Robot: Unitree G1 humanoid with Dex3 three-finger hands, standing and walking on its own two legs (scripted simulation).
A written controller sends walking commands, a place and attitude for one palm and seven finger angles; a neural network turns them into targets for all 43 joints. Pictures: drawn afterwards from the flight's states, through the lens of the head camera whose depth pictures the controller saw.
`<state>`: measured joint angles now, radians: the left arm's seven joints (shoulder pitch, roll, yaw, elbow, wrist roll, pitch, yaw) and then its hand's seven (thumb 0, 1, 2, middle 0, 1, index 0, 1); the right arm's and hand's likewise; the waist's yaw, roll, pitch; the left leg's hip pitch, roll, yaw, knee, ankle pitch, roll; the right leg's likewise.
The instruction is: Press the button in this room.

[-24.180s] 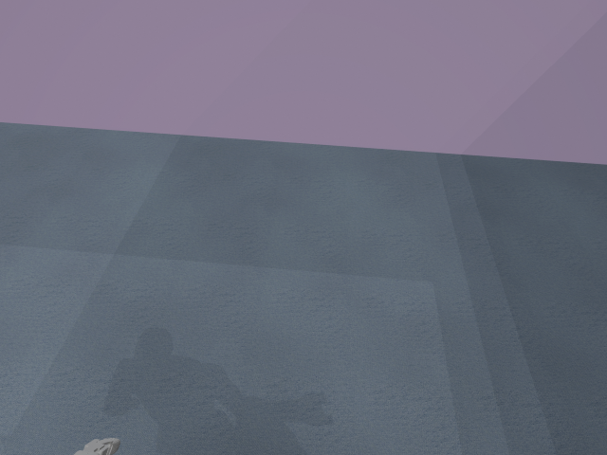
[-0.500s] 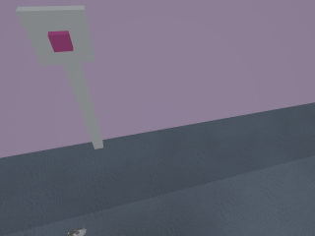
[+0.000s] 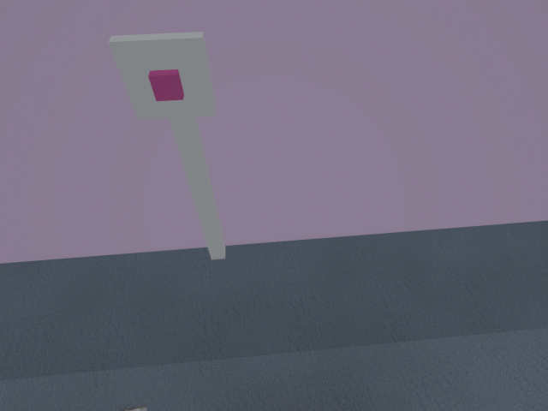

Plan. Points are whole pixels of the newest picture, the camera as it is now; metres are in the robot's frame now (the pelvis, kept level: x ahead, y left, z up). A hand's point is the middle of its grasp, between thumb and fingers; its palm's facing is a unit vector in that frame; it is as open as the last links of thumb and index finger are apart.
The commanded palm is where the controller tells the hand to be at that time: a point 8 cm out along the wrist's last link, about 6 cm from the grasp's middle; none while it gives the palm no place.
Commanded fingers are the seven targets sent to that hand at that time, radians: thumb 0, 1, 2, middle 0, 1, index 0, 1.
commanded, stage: take the last steps up to it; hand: left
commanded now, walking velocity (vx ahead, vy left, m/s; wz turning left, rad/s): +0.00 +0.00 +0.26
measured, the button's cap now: (167, 84) +0.76 +0.28 +0.07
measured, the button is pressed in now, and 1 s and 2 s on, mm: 0 0 0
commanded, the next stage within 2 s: come to a stop and stand still in 1.16 s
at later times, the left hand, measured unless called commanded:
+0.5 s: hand out of the picture -0.10 +0.17 -0.16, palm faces +0.24 -0.95 -0.19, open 7.4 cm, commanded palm none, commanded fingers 0.00 0.90 0.90 -0.20 -0.30 -0.20 -0.30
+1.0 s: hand (183, 350) +0.25 +0.19 -0.17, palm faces +0.08 -0.97 -0.22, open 7.4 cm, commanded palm none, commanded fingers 0.00 0.90 0.90 -0.20 -0.30 -0.20 -0.30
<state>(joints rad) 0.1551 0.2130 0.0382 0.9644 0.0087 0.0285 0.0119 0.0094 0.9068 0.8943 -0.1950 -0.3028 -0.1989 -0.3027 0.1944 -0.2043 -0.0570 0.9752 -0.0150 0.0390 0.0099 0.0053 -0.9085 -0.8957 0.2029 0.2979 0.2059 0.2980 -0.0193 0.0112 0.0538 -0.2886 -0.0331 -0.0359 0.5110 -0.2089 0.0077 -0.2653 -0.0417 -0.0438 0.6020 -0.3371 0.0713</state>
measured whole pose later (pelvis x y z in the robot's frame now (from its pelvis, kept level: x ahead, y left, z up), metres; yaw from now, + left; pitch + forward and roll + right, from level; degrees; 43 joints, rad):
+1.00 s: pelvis +0.15 -0.01 -0.02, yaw +6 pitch -1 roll +1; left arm 0.09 0.19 0.06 1.00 0.02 -0.07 -0.02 0.01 0.91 0.89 -0.19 -0.30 -0.20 -0.30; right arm 0.44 -0.12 -0.05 1.19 -0.01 -0.02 -0.01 0.01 -0.91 -0.90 0.20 0.30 0.20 0.30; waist -0.04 0.02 0.10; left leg -0.09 0.09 0.07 0.86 -0.53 -0.02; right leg -0.45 -0.06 -0.15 0.68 -0.20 -0.06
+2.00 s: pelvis +0.24 -0.06 +0.02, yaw +6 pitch -1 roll +3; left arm 0.26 0.14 0.03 1.05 0.03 0.00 0.02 0.01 0.92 0.89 -0.20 -0.30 -0.20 -0.30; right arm 0.28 -0.23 -0.07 1.08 -0.02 0.05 0.02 0.01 -0.92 -0.90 0.20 0.30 0.20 0.30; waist 0.00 0.02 0.02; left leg -0.38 0.02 0.03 0.85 -0.31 -0.04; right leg -0.20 -0.06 -0.04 0.43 -0.23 -0.02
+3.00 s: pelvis +0.23 -0.01 +0.00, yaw +6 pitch -2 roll +0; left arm 0.26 0.16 -0.01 1.12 0.01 -0.01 0.03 0.01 0.91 0.89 -0.20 -0.30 -0.20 -0.30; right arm 0.33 -0.14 0.01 1.06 -0.01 -0.02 -0.02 0.01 -0.91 -0.90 0.20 0.30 0.20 0.30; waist -0.01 0.04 0.04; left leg -0.13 0.01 0.08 0.52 -0.36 0.02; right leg -0.24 -0.08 -0.03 0.55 -0.28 0.05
